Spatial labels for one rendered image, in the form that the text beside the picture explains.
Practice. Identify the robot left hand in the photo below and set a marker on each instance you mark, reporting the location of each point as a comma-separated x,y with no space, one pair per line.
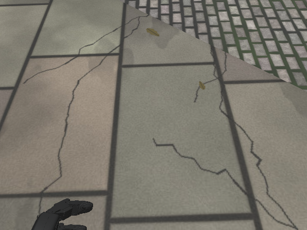
62,210

